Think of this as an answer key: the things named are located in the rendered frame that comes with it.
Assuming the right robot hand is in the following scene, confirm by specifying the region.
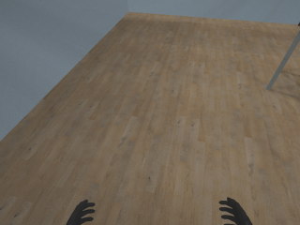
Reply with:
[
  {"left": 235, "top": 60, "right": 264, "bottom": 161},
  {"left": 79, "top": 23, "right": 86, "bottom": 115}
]
[{"left": 219, "top": 197, "right": 252, "bottom": 225}]

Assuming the left robot hand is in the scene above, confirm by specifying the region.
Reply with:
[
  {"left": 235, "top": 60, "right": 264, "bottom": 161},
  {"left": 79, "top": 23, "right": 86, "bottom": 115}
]
[{"left": 66, "top": 200, "right": 96, "bottom": 225}]

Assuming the table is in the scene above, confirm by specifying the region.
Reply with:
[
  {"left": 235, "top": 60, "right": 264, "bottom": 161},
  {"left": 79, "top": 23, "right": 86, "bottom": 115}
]
[{"left": 265, "top": 23, "right": 300, "bottom": 90}]

